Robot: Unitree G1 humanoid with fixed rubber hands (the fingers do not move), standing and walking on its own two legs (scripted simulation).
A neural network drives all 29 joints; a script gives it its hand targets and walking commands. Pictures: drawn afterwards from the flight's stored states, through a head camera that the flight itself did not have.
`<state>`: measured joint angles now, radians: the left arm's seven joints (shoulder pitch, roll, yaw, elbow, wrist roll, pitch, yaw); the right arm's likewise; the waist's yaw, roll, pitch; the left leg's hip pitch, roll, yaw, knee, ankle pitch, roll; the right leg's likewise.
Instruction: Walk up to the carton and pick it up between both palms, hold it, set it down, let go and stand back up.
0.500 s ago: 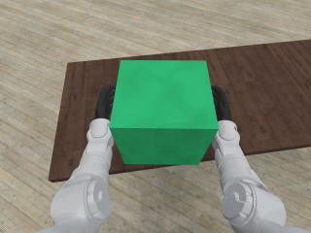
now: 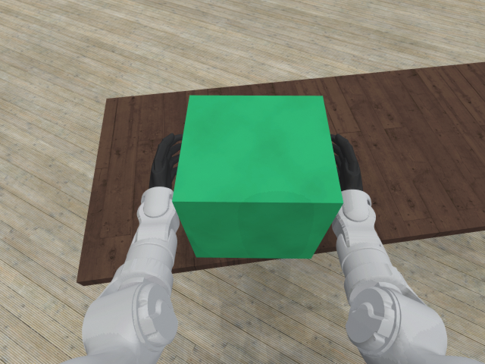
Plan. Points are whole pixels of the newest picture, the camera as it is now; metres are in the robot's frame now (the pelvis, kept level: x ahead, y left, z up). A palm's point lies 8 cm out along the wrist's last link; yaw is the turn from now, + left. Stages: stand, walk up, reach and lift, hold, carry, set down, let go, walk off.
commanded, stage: reach and lift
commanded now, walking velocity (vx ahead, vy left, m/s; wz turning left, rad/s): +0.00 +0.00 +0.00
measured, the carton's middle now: (254, 182) +0.43 +0.03 +0.01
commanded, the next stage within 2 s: none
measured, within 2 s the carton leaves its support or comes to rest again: leaves its support in 1.58 s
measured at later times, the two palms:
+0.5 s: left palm (163, 181) +0.41 +0.19 +0.04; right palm (348, 183) +0.42 -0.13 +0.04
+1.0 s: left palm (163, 188) +0.40 +0.18 +0.04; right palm (353, 189) +0.41 -0.13 +0.04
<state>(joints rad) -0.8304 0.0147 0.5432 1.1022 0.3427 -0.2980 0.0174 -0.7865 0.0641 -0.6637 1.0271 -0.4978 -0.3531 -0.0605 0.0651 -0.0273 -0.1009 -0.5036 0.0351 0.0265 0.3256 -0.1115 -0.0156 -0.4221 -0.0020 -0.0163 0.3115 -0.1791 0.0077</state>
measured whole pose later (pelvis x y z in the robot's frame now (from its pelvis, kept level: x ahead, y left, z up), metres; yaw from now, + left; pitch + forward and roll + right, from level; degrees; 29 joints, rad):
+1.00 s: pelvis -0.03 +0.00 -0.01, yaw -1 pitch +23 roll -1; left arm -0.89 0.05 0.43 1.26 0.22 -0.45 0.08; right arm -0.85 -0.07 -0.55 1.33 -0.40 -0.62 -0.15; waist 0.07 -0.04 -0.22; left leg -0.67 0.05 0.03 0.32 -0.05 -0.01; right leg -0.59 0.01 -0.02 0.31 -0.12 0.00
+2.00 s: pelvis -0.04 +0.00 +0.00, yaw +0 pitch +8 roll -1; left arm -0.86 0.12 0.14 1.01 -0.06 0.10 0.13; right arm -0.80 -0.13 -0.04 0.94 0.14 0.06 -0.19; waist 0.01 -0.01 -0.23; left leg -0.44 0.04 0.02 0.43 -0.12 -0.01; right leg -0.36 0.00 -0.03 0.42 -0.20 0.01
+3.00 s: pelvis -0.02 +0.00 +0.00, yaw +1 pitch -4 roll -1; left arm -0.61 0.01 0.27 0.31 0.18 0.59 0.04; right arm -0.67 -0.10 0.01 0.59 0.23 0.33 -0.21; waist -0.06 -0.02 -0.07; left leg -0.14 0.03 0.01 0.36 -0.15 -0.01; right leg -0.03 -0.01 -0.04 0.30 -0.20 0.02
